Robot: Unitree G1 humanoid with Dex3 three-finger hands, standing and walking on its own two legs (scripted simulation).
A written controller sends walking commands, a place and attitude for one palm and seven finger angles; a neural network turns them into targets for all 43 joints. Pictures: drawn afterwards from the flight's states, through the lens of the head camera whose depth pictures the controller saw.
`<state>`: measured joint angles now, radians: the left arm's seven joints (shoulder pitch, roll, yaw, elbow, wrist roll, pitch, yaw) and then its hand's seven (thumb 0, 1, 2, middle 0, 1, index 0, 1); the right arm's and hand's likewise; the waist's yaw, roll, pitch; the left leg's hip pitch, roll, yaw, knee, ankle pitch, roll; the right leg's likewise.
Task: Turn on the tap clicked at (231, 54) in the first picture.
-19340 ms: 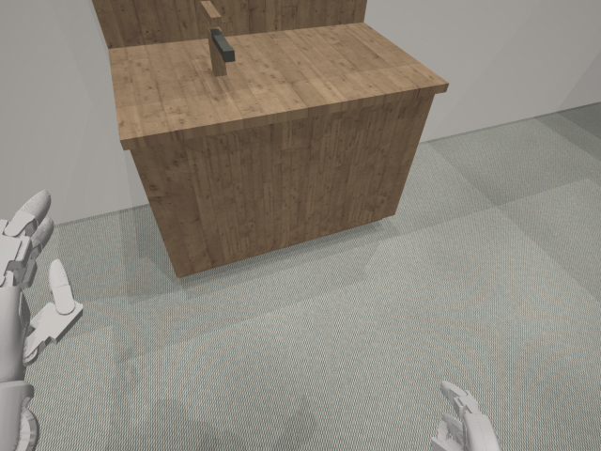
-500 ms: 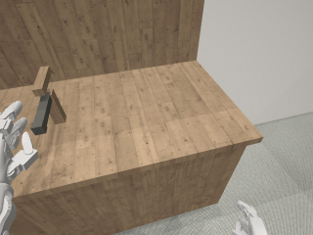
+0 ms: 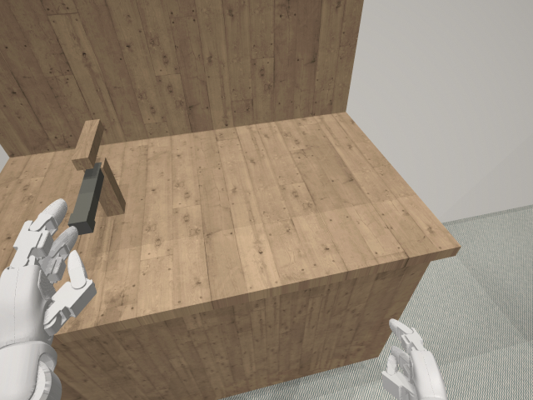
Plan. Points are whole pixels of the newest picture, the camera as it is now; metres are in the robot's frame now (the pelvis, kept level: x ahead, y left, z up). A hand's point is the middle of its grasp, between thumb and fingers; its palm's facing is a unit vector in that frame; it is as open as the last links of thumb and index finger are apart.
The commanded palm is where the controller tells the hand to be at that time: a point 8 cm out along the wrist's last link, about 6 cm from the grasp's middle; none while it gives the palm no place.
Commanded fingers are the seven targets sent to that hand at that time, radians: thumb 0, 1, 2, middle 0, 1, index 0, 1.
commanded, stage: turn the palm inward beside the body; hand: left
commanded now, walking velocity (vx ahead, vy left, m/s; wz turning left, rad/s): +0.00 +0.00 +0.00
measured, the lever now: (82, 223) +0.33 +0.36 +0.10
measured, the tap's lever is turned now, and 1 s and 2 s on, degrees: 0 0 0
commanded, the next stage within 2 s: reach beside the lever's end, fingers flat in 0.86 s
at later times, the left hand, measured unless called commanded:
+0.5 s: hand (89, 304) +0.17 +0.23 +0.15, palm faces +0.49 -0.86 -0.10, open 7.4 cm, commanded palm +0.12 +0.27 +0.16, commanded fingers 0.00 0.90 0.90 -0.20 -0.30 -0.20 -0.30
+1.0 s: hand (100, 290) +0.19 +0.23 +0.15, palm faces +0.49 -0.87 -0.11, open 7.4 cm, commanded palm +0.13 +0.27 +0.16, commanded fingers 0.00 0.90 0.90 -0.20 -0.30 -0.20 -0.30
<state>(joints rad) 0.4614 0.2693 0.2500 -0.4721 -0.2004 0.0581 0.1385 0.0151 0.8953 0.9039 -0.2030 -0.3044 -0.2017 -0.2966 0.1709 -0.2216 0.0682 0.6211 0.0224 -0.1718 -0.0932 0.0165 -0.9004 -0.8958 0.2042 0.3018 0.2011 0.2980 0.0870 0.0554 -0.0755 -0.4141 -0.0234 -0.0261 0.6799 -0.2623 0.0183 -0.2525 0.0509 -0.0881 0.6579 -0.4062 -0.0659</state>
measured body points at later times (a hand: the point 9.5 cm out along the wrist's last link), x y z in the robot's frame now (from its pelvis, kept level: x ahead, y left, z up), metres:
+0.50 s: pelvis -0.01 +0.00 +0.00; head -0.04 -0.02 +0.45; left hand +0.14 +0.28 +0.15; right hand +0.20 -0.21 -0.06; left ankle +0.06 +0.11 -0.72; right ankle -0.03 -0.07 -0.72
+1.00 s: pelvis +0.00 +0.00 +0.00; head -0.03 -0.02 +0.45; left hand +0.16 +0.27 +0.16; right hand +0.22 -0.21 -0.06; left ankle +0.06 +0.11 -0.72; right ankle -0.03 -0.07 -0.72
